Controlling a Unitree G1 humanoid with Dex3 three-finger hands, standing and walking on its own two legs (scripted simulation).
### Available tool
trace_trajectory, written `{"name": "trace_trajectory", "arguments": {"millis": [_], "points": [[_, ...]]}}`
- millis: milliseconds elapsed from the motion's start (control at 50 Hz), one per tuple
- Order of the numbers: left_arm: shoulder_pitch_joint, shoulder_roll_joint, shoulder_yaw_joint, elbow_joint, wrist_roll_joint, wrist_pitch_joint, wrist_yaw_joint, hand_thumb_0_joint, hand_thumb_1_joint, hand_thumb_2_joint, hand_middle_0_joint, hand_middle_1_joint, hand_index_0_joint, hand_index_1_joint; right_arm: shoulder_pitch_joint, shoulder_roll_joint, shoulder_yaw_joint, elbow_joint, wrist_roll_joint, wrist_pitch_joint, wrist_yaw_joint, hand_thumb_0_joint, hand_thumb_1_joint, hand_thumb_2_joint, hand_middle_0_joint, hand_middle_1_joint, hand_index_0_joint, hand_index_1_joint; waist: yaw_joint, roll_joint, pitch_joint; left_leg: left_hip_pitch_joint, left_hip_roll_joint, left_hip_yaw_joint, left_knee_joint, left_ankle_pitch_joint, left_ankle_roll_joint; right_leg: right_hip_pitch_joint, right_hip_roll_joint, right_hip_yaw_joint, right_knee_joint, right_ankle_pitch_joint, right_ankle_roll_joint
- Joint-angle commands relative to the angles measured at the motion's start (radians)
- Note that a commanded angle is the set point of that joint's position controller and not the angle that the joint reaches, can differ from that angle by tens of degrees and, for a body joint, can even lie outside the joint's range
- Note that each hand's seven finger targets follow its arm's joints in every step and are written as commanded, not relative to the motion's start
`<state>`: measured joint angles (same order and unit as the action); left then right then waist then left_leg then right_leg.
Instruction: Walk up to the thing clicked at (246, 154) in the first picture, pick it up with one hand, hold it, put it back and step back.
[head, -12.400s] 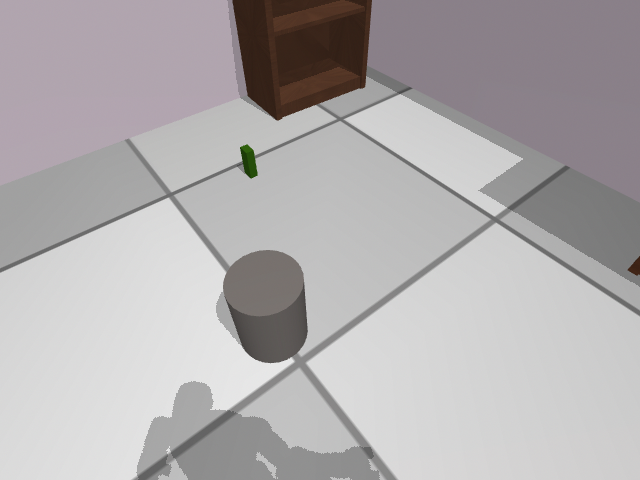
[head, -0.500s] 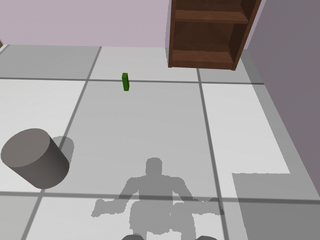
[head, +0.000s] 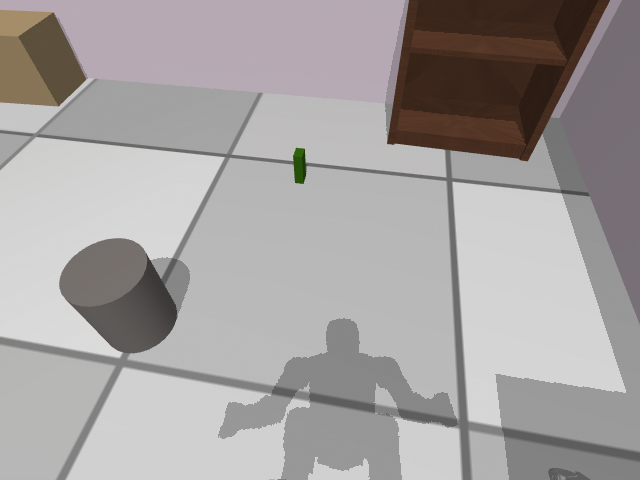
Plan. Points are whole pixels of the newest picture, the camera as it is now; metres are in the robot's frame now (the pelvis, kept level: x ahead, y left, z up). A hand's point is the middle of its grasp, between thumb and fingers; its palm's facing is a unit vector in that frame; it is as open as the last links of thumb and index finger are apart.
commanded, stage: walk up
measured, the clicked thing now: (299, 166) +1.46 +0.17 -0.68
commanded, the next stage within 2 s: stand in 0.36 s
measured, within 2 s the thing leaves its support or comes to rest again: neither
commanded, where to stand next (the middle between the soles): +0.06 +0.01 m, yaw -2 degrees
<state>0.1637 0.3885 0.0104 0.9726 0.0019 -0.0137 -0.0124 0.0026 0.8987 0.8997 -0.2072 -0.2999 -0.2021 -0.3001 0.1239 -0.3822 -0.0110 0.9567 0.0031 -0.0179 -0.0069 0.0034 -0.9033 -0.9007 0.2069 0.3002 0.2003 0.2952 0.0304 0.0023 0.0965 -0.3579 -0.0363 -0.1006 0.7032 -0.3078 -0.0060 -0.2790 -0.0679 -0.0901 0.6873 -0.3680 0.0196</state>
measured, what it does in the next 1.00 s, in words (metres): stands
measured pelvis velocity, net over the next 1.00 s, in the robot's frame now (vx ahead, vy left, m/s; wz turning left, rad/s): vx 0.01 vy -0.02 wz -0.02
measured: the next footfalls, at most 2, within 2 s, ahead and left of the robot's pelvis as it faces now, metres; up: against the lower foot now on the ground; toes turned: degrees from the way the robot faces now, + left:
none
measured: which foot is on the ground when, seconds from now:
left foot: down 0.00-1.00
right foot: down 0.00-1.00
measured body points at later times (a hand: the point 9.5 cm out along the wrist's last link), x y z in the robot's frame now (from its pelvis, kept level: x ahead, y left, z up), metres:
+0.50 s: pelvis +0.00 -0.01 +0.02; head +0.01 +0.00 +0.47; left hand +0.06 +0.31 -0.11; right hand +0.10 -0.31 -0.10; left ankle +0.04 +0.12 -0.72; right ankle +0.00 -0.13 -0.72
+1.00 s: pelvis +0.01 -0.02 +0.03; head +0.02 -0.02 +0.48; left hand +0.09 +0.28 -0.11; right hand +0.08 -0.32 -0.11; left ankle +0.04 +0.12 -0.72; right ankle +0.00 -0.13 -0.72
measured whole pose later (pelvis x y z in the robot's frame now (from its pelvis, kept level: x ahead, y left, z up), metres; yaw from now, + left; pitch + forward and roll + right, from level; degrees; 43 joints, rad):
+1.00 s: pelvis +0.01 -0.02 +0.03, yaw -1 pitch -2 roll +0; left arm 0.08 0.34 0.01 1.16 0.00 -0.01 -0.01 0.00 0.90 0.90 -0.21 -0.30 -0.20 -0.30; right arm 0.09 -0.33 0.01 1.15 -0.01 0.00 0.00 0.00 -0.91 -0.90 0.21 0.30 0.20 0.29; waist 0.01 0.00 0.06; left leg -0.17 0.01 -0.10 0.35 -0.14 -0.04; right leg -0.12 -0.02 -0.09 0.36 -0.21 -0.01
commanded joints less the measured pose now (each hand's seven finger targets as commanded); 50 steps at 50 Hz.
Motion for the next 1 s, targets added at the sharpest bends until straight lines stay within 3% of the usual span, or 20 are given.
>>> {"name": "trace_trajectory", "arguments": {"millis": [0,100,160,280,320,340,460,500,620,700,780,840,900,980], "points": [[-0.075,0.227,0.051,-0.048,-0.002,-0.023,0.020,0.000,0.900,0.900,-0.200,-0.300,-0.200,-0.300,-0.035,-0.212,-0.051,-0.025,0.002,-0.023,-0.005,0.000,-0.900,-0.900,0.200,0.300,0.200,0.300,-0.021,-0.013,-0.169,0.124,0.086,-0.109,-0.123,0.307,0.082,0.049,-0.101,0.118,-0.182,0.204,-0.077],[-0.122,0.213,0.047,-0.011,-0.004,-0.013,0.014,0.000,0.900,0.900,-0.200,-0.300,-0.200,-0.300,-0.071,-0.223,-0.039,0.015,-0.004,-0.019,-0.004,0.000,-0.900,-0.900,0.200,0.300,0.200,0.300,-0.017,0.001,-0.129,0.064,0.101,-0.144,-0.244,0.152,0.076,0.099,-0.084,0.094,-0.238,0.047,-0.062],[-0.121,0.201,0.045,0.022,-0.008,-0.011,0.011,0.000,0.900,0.900,-0.200,-0.300,-0.200,-0.300,-0.105,-0.221,-0.032,0.036,-0.008,-0.020,-0.001,0.000,-0.900,-0.900,0.200,0.300,0.200,0.300,-0.003,0.039,-0.107,0.042,0.108,-0.168,-0.304,0.106,0.070,0.121,-0.064,0.080,-0.267,0.010,-0.056],[-0.153,0.207,0.050,0.056,-0.001,-0.014,0.006,0.000,0.900,0.900,-0.200,-0.300,-0.200,-0.300,-0.110,-0.213,-0.026,0.069,-0.009,-0.018,0.002,0.000,-0.900,-0.900,0.200,0.300,0.200,0.300,-0.013,0.031,-0.105,0.049,0.102,-0.147,-0.349,0.087,0.052,0.168,-0.080,0.082,-0.342,0.021,-0.048],[-0.154,0.204,0.053,0.067,-0.001,-0.014,0.006,0.000,0.900,0.900,-0.200,-0.300,-0.200,-0.300,-0.109,-0.208,-0.026,0.079,-0.010,-0.018,0.002,0.000,-0.900,-0.900,0.200,0.300,0.200,0.300,-0.013,0.031,-0.116,0.061,0.104,-0.143,-0.350,0.118,0.050,0.180,-0.082,0.080,-0.353,0.032,-0.049],[-0.128,0.194,0.041,0.090,-0.001,-0.016,0.008,0.000,0.900,0.900,-0.200,-0.300,-0.200,-0.300,-0.123,-0.187,-0.026,0.082,-0.015,-0.022,0.004,0.000,-0.900,-0.900,0.200,0.300,0.200,0.300,-0.007,0.039,-0.124,0.120,0.129,-0.139,-0.376,0.187,0.035,0.171,-0.069,0.094,-0.350,0.083,-0.043],[-0.133,0.199,0.038,0.119,0.000,-0.016,0.011,0.000,0.900,0.900,-0.200,-0.300,-0.200,-0.300,-0.131,-0.187,-0.033,0.103,-0.012,-0.016,0.002,0.000,-0.900,-0.900,0.200,0.300,0.200,0.300,-0.011,0.044,-0.130,0.136,0.129,-0.111,-0.403,0.186,0.019,0.201,-0.074,0.104,-0.380,0.131,-0.038],[-0.135,0.200,0.038,0.123,0.001,-0.020,0.013,0.000,0.900,0.900,-0.200,-0.300,-0.200,-0.300,-0.132,-0.184,-0.034,0.108,-0.009,-0.016,0.002,0.000,-0.900,-0.900,0.200,0.300,0.200,0.300,-0.010,0.026,-0.152,0.170,0.131,-0.095,-0.380,0.287,0.020,0.215,-0.084,0.113,-0.393,0.178,-0.040],[-0.138,0.197,0.035,0.133,0.004,-0.018,0.015,0.000,0.900,0.900,-0.200,-0.300,-0.200,-0.300,-0.112,-0.172,-0.030,0.126,-0.009,-0.005,0.003,0.000,-0.900,-0.900,0.200,0.300,0.200,0.300,-0.025,0.003,-0.132,0.180,0.126,-0.073,-0.387,0.240,0.017,0.185,-0.080,0.116,-0.420,0.147,-0.036],[-0.118,0.187,0.035,0.139,0.001,-0.019,0.018,0.000,0.900,0.900,-0.200,-0.300,-0.200,-0.300,-0.112,-0.162,-0.026,0.131,-0.008,-0.002,0.002,0.000,-0.900,-0.900,0.200,0.300,0.200,0.300,-0.018,-0.005,-0.140,0.192,0.129,-0.062,-0.381,0.292,0.016,0.200,-0.083,0.117,-0.422,0.202,-0.033],[-0.120,0.175,0.034,0.141,0.004,-0.012,0.017,0.000,0.900,0.900,-0.200,-0.300,-0.200,-0.300,-0.097,-0.153,-0.021,0.138,-0.010,0.000,0.003,0.000,-0.900,-0.900,0.200,0.300,0.200,0.300,-0.023,-0.005,-0.104,0.173,0.123,-0.061,-0.407,0.207,0.010,0.174,-0.075,0.119,-0.433,0.124,-0.032],[-0.115,0.177,0.036,0.135,0.004,-0.011,0.017,0.000,0.900,0.900,-0.200,-0.300,-0.200,-0.300,-0.112,-0.163,-0.023,0.130,-0.012,-0.004,0.002,0.000,-0.900,-0.900,0.200,0.300,0.200,0.300,-0.013,0.016,-0.118,0.198,0.131,-0.059,-0.402,0.252,0.009,0.177,-0.076,0.122,-0.426,0.158,-0.035],[-0.129,0.180,0.040,0.132,0.005,-0.009,0.016,0.000,0.900,0.900,-0.200,-0.300,-0.200,-0.300,-0.080,-0.155,-0.019,0.140,-0.013,-0.001,0.001,0.000,-0.900,-0.900,0.200,0.300,0.200,0.300,-0.022,0.001,-0.094,0.154,0.126,-0.058,-0.418,0.192,0.007,0.181,-0.072,0.124,-0.427,0.107,-0.034],[-0.117,0.181,0.040,0.124,0.006,-0.010,0.016,0.000,0.900,0.900,-0.200,-0.300,-0.200,-0.300,-0.097,-0.163,-0.022,0.131,-0.013,-0.006,0.000,0.000,-0.900,-0.900,0.200,0.300,0.200,0.300,-0.011,-0.001,-0.110,0.182,0.131,-0.059,-0.410,0.225,0.007,0.176,-0.072,0.126,-0.427,0.135,-0.035]]}}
